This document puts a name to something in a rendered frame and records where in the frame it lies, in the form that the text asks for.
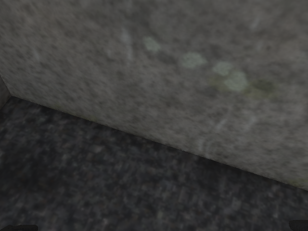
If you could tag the right robot hand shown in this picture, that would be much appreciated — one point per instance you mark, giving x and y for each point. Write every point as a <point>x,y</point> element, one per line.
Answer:
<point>298,225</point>

